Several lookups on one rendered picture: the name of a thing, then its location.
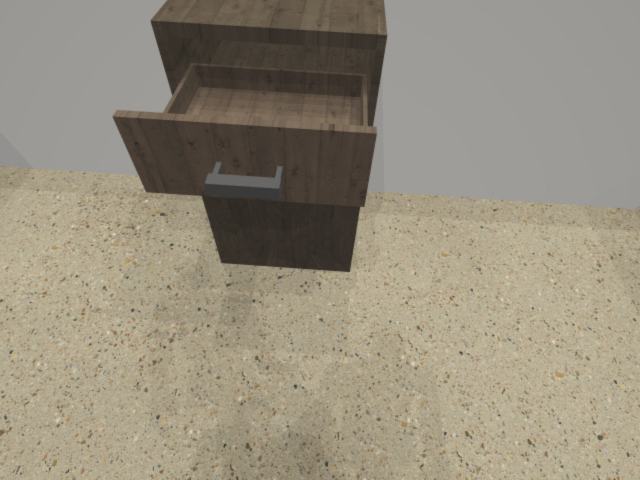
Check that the handle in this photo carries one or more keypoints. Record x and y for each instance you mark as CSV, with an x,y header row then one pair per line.
x,y
243,186

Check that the cabinet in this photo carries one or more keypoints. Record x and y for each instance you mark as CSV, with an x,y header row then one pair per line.
x,y
347,36

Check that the drawer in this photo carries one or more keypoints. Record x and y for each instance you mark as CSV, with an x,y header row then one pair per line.
x,y
253,119

